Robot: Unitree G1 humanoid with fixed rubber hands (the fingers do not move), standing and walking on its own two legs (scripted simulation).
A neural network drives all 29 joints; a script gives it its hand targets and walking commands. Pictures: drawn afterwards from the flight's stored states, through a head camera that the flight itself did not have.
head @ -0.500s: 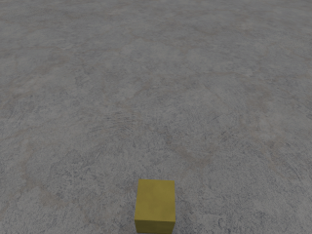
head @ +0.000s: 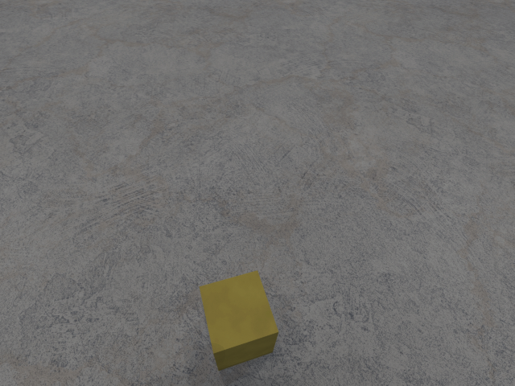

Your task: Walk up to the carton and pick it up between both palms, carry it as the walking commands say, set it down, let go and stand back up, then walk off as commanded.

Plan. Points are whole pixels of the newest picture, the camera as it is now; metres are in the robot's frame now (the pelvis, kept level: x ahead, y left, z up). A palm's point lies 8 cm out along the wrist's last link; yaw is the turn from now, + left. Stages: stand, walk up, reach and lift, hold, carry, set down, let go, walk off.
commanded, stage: walk off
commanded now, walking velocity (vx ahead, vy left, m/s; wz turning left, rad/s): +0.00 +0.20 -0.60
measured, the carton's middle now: (237, 321) +0.43 +0.04 -0.64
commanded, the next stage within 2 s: stand in 0.74 s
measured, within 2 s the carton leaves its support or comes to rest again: neither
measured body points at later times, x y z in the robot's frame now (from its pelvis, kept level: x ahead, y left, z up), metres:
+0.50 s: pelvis +0.03 +0.12 -0.01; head +0.07 +0.12 +0.44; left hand +0.16 +0.42 -0.13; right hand +0.08 -0.17 -0.12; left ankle +0.08 +0.26 -0.74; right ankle -0.03 -0.07 -0.73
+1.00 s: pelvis +0.08 +0.19 +0.01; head +0.09 +0.15 +0.46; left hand +0.32 +0.32 -0.10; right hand -0.02 -0.05 -0.14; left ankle +0.13 +0.32 -0.69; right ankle +0.01 +0.13 -0.73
